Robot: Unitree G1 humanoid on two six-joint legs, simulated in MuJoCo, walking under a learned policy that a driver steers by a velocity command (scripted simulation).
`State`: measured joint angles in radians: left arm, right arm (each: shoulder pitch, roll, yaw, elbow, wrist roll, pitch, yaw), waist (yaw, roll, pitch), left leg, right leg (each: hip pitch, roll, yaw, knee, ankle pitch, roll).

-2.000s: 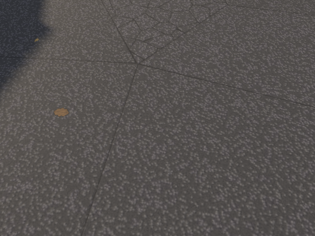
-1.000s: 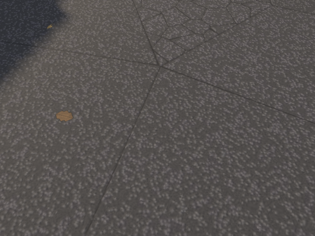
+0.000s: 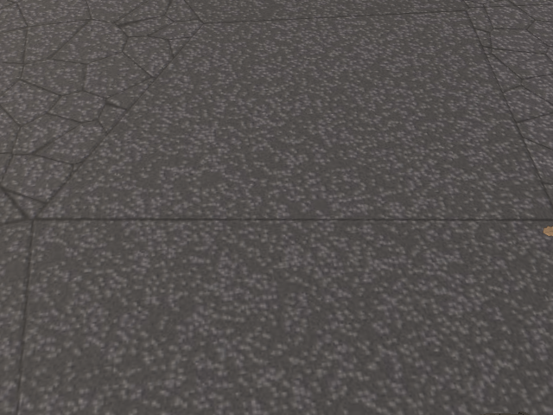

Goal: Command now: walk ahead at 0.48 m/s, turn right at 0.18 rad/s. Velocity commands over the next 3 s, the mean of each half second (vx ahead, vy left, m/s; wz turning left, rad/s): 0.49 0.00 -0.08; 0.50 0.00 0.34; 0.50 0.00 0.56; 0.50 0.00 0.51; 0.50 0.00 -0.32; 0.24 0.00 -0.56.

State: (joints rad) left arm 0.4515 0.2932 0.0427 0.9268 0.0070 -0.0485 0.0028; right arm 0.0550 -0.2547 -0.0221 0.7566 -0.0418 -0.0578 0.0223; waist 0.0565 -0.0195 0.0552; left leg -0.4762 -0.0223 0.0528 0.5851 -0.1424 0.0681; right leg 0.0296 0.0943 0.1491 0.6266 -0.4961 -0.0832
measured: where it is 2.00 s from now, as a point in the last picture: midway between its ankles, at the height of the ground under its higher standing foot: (228, 208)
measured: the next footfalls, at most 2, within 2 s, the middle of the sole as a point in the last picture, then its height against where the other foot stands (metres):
right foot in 0.50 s outside the picture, level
left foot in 1.06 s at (264, 314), level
